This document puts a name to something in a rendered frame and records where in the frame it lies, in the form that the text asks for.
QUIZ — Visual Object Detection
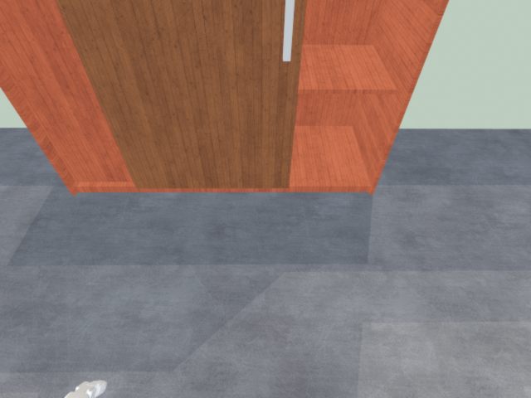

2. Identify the robot left hand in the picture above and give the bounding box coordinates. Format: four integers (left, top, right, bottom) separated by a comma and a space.
65, 381, 107, 398

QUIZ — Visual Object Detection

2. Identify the wardrobe door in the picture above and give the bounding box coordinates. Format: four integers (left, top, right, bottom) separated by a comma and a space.
0, 0, 133, 182
56, 0, 306, 188

